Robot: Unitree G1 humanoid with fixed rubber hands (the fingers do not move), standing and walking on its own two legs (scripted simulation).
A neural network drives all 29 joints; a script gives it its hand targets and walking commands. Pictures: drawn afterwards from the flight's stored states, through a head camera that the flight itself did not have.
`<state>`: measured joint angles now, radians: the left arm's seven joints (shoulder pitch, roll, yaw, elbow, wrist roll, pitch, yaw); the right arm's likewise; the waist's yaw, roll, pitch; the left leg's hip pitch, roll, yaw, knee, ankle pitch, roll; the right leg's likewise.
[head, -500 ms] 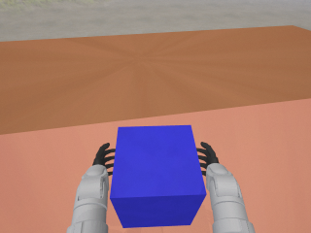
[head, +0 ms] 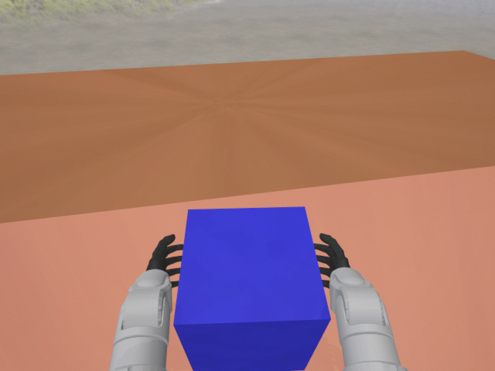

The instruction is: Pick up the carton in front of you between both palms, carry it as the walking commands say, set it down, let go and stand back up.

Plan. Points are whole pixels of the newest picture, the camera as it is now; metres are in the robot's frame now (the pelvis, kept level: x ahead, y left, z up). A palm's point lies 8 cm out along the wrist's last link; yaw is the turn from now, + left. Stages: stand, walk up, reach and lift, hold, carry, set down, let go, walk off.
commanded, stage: reach and lift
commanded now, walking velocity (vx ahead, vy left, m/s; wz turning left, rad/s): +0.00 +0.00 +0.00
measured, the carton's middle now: (248, 292) +0.30 +0.00 -0.04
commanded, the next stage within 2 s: hold in 0.14 s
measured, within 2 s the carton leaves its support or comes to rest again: neither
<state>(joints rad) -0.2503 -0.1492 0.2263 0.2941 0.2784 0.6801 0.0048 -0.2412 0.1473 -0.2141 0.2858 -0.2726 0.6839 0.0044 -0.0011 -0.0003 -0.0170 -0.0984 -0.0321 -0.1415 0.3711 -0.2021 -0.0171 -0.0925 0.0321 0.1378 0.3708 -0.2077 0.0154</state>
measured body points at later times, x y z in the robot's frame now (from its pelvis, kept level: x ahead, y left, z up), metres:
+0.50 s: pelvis -0.01 +0.00 +0.00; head -0.06 +0.00 +0.45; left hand +0.29 +0.15 +0.04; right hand +0.29 -0.15 +0.04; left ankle +0.01 +0.13 -0.75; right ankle +0.00 -0.13 -0.75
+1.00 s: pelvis -0.01 +0.00 +0.00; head -0.05 +0.00 +0.45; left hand +0.29 +0.15 +0.04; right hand +0.29 -0.15 +0.04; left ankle +0.01 +0.13 -0.75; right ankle +0.00 -0.13 -0.75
